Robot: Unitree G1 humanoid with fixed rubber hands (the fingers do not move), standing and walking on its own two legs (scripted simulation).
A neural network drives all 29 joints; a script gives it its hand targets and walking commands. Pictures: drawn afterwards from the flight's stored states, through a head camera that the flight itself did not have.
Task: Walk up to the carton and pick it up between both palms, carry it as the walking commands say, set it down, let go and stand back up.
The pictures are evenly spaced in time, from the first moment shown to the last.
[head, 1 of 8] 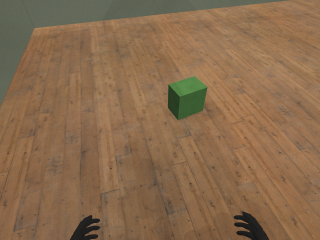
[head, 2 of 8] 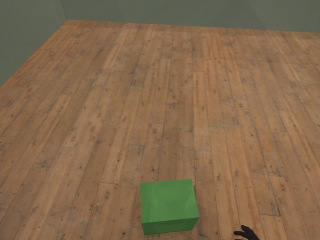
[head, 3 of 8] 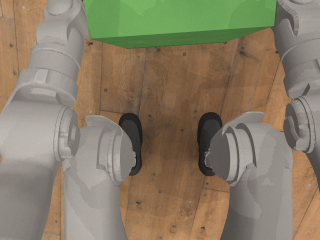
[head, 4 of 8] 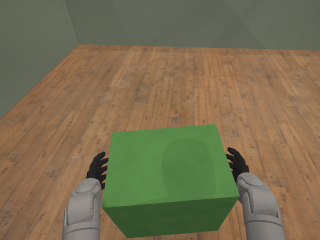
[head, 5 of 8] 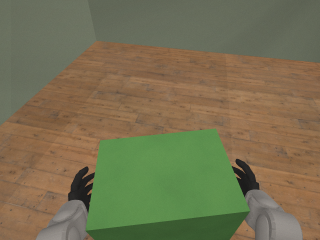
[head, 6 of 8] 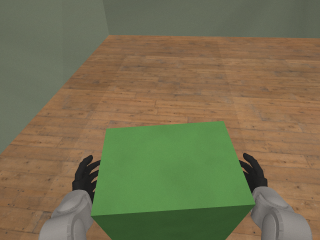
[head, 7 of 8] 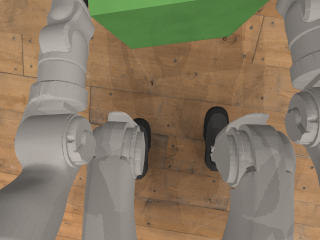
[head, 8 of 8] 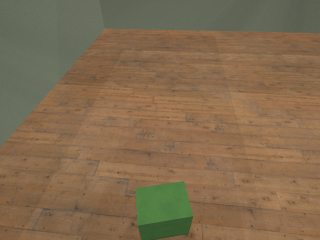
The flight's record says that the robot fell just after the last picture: no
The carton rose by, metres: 0.68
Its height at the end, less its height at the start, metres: +0.00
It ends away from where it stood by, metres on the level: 2.60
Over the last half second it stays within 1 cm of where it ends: yes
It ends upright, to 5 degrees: yes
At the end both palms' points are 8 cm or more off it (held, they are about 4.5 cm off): yes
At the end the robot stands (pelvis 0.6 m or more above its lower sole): yes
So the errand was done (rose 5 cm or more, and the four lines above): yes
